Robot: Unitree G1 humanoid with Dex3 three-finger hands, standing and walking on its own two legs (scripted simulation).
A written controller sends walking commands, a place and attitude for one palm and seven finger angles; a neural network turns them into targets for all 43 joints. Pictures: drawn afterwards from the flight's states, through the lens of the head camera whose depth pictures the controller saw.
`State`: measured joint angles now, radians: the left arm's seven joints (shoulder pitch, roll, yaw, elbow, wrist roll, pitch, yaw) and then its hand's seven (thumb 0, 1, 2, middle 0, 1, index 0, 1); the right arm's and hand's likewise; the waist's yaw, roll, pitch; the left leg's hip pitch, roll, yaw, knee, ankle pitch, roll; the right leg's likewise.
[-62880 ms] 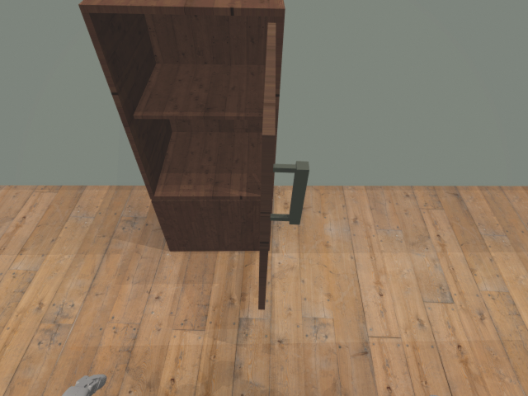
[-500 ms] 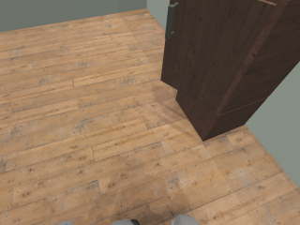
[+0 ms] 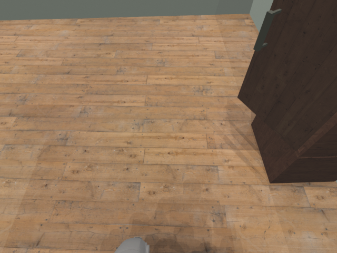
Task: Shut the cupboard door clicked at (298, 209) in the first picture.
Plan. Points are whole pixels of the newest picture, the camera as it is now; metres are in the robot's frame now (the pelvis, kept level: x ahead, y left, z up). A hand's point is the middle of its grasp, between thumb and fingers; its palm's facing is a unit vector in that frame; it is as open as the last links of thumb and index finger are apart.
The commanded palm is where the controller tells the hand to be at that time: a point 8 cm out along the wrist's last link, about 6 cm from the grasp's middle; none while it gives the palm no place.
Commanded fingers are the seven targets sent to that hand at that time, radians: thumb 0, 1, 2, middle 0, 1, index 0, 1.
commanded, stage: walk to a spot facing it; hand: left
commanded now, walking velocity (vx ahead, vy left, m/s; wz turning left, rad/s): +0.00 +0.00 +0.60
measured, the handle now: (267, 30) +0.87 -0.35 +0.04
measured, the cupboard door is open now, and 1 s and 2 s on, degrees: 29 29 29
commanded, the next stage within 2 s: turn to face it in 1.14 s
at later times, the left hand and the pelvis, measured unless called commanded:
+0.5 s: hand out of the picture +0.08 +0.22 -0.15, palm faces +0.31 -0.90 -0.30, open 7.4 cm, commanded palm none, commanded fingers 0.00 0.90 0.90 -0.20 -0.30 -0.20 -0.30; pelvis +0.05 -0.02 -0.01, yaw +18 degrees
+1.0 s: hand out of the picture +0.03 +0.23 -0.19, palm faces +0.61 -0.76 -0.20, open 7.4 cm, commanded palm none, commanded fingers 0.00 0.90 0.90 -0.20 -0.30 -0.20 -0.30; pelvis +0.17 +0.09 -0.02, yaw +36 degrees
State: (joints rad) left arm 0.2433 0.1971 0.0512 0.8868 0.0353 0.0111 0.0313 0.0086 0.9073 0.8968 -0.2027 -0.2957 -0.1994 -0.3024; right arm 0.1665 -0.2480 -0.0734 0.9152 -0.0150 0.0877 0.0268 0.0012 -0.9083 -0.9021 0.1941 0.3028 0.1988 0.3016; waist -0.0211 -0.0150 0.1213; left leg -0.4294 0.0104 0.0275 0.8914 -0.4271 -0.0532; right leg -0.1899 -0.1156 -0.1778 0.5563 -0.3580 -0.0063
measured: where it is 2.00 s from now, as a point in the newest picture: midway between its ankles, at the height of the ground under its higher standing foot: (137, 213)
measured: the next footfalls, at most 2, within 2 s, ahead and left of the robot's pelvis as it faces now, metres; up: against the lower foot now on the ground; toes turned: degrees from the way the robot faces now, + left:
left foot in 0.10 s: +0.03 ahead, +0.14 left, +0.00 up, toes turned +8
right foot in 0.42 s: +0.14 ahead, -0.11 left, +0.00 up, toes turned +9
